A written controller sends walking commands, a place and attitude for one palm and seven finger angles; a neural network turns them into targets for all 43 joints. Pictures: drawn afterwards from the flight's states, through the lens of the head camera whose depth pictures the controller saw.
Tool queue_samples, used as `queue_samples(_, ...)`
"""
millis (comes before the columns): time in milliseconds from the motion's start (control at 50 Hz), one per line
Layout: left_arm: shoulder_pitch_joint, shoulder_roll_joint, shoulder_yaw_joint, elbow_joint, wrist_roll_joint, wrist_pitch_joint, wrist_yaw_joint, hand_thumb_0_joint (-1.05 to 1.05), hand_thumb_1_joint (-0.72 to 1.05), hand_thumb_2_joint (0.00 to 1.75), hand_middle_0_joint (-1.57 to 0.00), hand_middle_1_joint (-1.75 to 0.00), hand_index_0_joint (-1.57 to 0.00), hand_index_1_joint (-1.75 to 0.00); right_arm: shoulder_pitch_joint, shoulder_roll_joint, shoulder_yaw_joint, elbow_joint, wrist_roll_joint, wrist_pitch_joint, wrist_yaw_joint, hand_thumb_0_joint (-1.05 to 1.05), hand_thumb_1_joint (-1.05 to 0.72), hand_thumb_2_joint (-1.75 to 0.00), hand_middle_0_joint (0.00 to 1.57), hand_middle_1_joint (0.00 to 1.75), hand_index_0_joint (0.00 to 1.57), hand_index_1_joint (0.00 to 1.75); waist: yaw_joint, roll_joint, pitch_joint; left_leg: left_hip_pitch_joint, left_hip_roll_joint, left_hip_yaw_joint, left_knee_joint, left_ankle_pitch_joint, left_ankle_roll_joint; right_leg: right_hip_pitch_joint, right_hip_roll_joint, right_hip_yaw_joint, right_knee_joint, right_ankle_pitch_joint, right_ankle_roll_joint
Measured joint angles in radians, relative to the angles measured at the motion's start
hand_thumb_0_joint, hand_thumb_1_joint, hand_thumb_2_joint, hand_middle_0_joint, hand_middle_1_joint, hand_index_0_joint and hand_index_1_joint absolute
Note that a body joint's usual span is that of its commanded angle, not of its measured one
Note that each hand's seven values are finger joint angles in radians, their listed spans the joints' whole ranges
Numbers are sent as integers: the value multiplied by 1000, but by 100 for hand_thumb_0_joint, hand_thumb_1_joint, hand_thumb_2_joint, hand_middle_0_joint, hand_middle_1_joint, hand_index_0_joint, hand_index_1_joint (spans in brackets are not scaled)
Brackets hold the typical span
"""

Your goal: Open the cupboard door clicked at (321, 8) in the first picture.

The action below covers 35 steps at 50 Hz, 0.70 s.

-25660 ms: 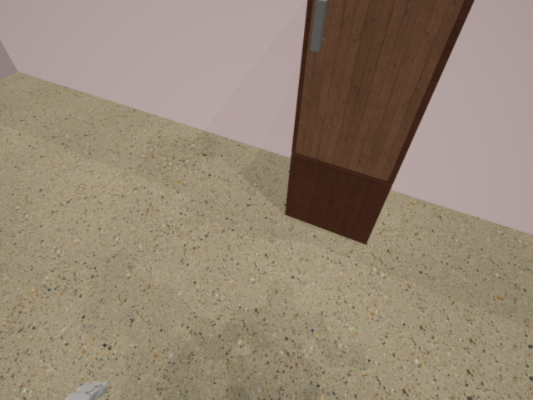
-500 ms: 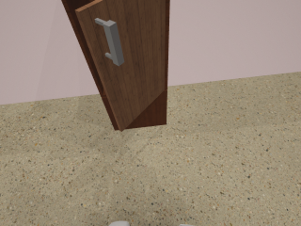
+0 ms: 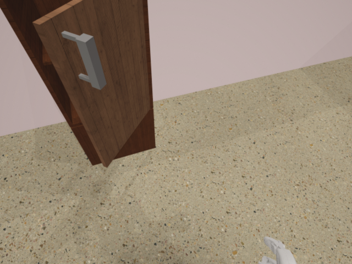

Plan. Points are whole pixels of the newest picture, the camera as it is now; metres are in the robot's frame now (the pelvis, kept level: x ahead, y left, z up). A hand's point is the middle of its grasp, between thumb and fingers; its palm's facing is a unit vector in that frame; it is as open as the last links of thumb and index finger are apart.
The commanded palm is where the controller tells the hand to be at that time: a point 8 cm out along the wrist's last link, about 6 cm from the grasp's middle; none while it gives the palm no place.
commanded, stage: walk to a spot facing it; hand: left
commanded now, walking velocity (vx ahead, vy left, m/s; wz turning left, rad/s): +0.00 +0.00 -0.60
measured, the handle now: (84, 61) +0.50 +0.27 +0.16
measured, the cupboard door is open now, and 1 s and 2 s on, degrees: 45 45 45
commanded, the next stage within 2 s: none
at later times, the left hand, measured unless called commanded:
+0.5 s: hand (124, 248) +0.17 +0.15 -0.16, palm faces -0.34 -0.90 -0.27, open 7.3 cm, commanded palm none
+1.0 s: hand (167, 220) +0.25 +0.05 -0.16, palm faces -0.61 -0.75 -0.25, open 7.3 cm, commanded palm none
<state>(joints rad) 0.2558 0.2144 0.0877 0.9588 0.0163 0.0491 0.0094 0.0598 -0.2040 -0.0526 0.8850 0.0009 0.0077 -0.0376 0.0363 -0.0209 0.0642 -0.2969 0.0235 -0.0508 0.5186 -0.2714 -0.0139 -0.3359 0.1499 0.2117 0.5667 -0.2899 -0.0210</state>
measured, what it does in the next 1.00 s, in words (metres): steps on the spot, turning right: right foot, then left foot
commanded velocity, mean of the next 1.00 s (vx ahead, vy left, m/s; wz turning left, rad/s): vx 0.09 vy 0.00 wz -0.60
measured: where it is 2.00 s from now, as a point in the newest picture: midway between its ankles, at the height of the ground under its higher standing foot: (249, 249)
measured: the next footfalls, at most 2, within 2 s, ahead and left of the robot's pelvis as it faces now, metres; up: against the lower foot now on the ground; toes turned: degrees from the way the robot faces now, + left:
right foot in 0.36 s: +0.01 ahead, -0.15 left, +0.00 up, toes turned -19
left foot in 0.64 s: +0.13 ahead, +0.09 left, +0.00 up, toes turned -24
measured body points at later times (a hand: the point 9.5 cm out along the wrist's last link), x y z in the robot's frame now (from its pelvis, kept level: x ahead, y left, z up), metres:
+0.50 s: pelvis +0.01 -0.02 +0.00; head +0.06 -0.04 +0.45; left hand +0.18 +0.19 -0.14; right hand -0.04 -0.29 -0.14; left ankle +0.02 +0.13 -0.67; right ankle -0.02 -0.13 -0.73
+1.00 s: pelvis +0.04 -0.06 -0.01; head +0.06 -0.09 +0.44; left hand +0.28 +0.09 -0.14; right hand -0.11 -0.27 -0.16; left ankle +0.09 +0.10 -0.71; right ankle -0.03 -0.13 -0.73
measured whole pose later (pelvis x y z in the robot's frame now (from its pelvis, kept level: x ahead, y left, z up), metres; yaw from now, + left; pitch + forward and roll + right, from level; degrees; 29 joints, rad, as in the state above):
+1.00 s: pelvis +0.04 -0.06 -0.01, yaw -40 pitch +1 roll +0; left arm 0.17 0.22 0.08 0.92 0.03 0.01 -0.04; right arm 0.29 -0.24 -0.06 0.95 -0.02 0.03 0.00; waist -0.01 0.05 0.06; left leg -0.31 0.17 0.12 0.83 -0.51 -0.06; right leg -0.31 -0.01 -0.09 0.62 -0.32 -0.04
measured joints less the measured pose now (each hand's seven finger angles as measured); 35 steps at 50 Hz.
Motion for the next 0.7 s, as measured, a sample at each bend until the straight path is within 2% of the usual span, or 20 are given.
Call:
queue_samples(20, -16, 11, 1, 2, -2, 5, -4, 0, 91, 90, -20, -30, -20, -30, 6, 5, 1, 1, -7, -4, -4, 0, -90, -89, 20, 30, 21, 30, -2, -8, 11, -3, -2, 10, 18, 17, 6, -33, -14, -30, 94, -94, 15)
queue_samples(60, -38, 36, 9, -8, 3, 10, -13, 0, 91, 90, -20, -30, -20, -30, 26, 18, 13, 2, -21, 0, -7, 0, -90, -89, 20, 30, 21, 30, 7, -28, 30, 15, 5, 42, 28, -2, 9, -102, -49, -96, 297, -186, 42)
queue_samples(100, -53, 56, 19, -19, 8, 10, -22, 0, 91, 90, -20, -30, -20, -30, 58, 27, 22, 4, -28, 2, -6, 0, -90, -89, 20, 30, 21, 30, 9, -31, 33, 36, 25, 62, 7, -9, 6, -155, -79, -148, 449, -186, 62)
queue_samples(140, -66, 67, 23, -33, 8, 13, -31, 0, 91, 90, -20, -30, -20, -30, 87, 28, 26, 9, -31, 4, -6, 0, -90, -89, 20, 30, 21, 30, 8, -23, 36, 54, 45, 82, -17, -3, 3, -179, -112, -183, 510, -167, 76)
queue_samples(220, -83, 72, 18, -49, 6, 16, -42, 0, 91, 90, -20, -30, -20, -30, 129, 17, 22, 21, -33, 4, -4, 0, -90, -89, 20, 30, 21, 30, -5, 1, 42, 77, 82, 136, -28, -8, -6, -147, -164, -229, 405, -148, 82)
queue_samples(280, -94, 66, 8, -49, 5, 14, -47, 0, 91, 90, -20, -30, -20, -30, 154, -1, 14, 28, -33, 6, 3, 0, -90, -89, 20, 30, 21, 30, -25, 20, 43, 81, 108, 181, 1, -36, -18, -86, -176, -256, 263, -141, 68)
queue_samples(320, -100, 61, 2, -51, 4, 8, -49, 0, 91, 90, -20, -30, -20, -30, 173, -18, 7, 31, -30, 10, 7, 0, -90, -89, 20, 30, 21, 30, -37, 34, 42, 73, 126, 208, 46, -66, -32, -24, -173, -275, 140, -83, 53)
queue_samples(340, -99, 61, -3, -56, 4, 0, -50, 0, 91, 90, -20, -30, -20, -30, 187, -26, 3, 31, -26, 13, 10, 0, -90, -89, 20, 30, 21, 30, -42, 34, 35, 59, 131, 218, 85, -90, -40, 17, -174, -278, 58, -6, 38)
queue_samples(360, -97, 64, -4, -59, 7, -14, -46, 0, 91, 90, -20, -30, -20, -30, 195, -32, -1, 32, -20, 19, 13, 0, -90, -89, 20, 30, 21, 30, -42, 25, 25, 29, 126, 222, 162, -130, -45, 31, -180, -260, 17, 29, 16)
queue_samples(400, -110, 41, -13, -52, 4, -29, -28, 0, 91, 90, -20, -30, -20, -30, 175, -58, -10, 50, -11, 42, 11, 0, -90, -89, 20, 30, 21, 30, -46, 52, 44, -45, 108, 145, 368, -249, -44, 11, -157, -241, 63, -15, 4)
queue_samples(440, -109, 25, -19, -53, 6, -26, -15, 0, 91, 90, -20, -30, -20, -30, 158, -67, -16, 58, -7, 54, 11, 0, -90, -89, 20, 30, 21, 30, -49, 54, 52, -109, 80, 107, 509, -262, -45, 17, -148, -218, 49, -22, 6)
queue_samples(480, -104, 18, -21, -52, 9, -18, -5, 0, 91, 90, -20, -30, -20, -30, 142, -62, -17, 54, -6, 54, 14, 0, -90, -89, 20, 30, 20, 30, -48, 32, 54, -144, 61, 101, 543, -240, -50, 28, -145, -185, 14, 1, 11)
queue_samples(560, -96, 15, -25, -42, 12, -9, -4, 0, 91, 90, -20, -30, -20, -30, 117, -38, -12, 28, -3, 36, 17, 0, -91, -89, 20, 30, 20, 30, -47, -13, 51, -131, 33, 101, 374, -194, -55, 33, -140, -121, -26, 32, 15)
queue_samples(620, -92, 12, -24, -36, 8, 0, -8, 0, 91, 90, -20, -30, -20, -30, 110, -25, -4, 13, -1, 17, 15, 0, -91, -89, 20, 30, 20, 30, -49, -24, 43, -65, 16, 99, 164, -89, -51, 21, -124, -84, -5, 24, 31)
queue_samples(640, -86, 7, -25, -37, 3, 5, -10, 0, 91, 90, -20, -30, -20, -30, 118, -28, 0, 5, -2, 7, 13, 0, -90, -89, 20, 30, 20, 30, -50, -10, 31, -33, 26, 90, 72, -53, -38, 7, -106, -79, 17, 13, 37)
queue_samples(660, -88, 6, -25, -37, -2, 10, -13, 0, 91, 90, -20, -30, -20, -30, 123, -27, 1, 2, -8, -2, 11, 0, -90, -89, 20, 30, 20, 30, -54, 0, 24, -35, 36, 86, 54, 8, -24, -18, -95, -87, 71, -49, 38)
queue_samples(700, -99, 19, -18, -35, -3, 20, -19, 0, 91, 90, -20, -30, -20, -30, 128, -7, 10, 8, -21, -5, 6, 0, -90, -89, 20, 30, 20, 30, -48, -17, 32, -31, 46, 112, 91, -7, -5, -74, -103, -119, 255, -184, 43)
